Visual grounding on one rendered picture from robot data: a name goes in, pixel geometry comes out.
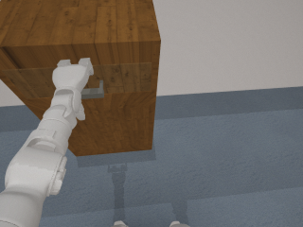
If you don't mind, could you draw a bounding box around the left robot forearm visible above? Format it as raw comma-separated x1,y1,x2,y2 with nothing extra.
5,86,81,188

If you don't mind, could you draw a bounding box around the drawer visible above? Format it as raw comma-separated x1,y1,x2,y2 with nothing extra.
2,61,152,98

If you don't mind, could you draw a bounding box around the left robot upper arm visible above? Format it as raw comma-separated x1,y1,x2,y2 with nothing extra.
0,147,67,227

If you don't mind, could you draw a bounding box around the cabinet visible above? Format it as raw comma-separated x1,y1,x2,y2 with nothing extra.
0,0,161,157

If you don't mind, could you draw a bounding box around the handle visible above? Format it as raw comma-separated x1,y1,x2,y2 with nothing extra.
80,80,104,99

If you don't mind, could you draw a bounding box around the robot left hand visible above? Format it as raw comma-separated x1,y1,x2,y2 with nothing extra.
52,58,94,121

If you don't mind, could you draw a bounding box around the left robot shin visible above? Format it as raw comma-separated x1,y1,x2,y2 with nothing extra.
114,220,126,226

